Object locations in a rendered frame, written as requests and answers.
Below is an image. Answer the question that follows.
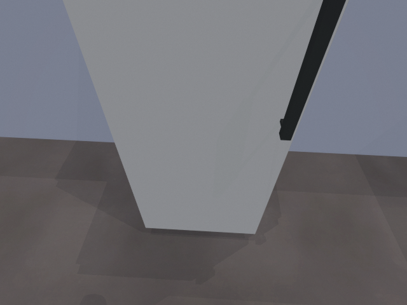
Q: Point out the handle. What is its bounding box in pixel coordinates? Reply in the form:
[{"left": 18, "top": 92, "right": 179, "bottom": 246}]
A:
[{"left": 279, "top": 0, "right": 346, "bottom": 140}]

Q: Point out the fridge door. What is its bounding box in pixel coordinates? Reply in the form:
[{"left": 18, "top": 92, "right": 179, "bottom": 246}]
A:
[{"left": 63, "top": 0, "right": 348, "bottom": 234}]

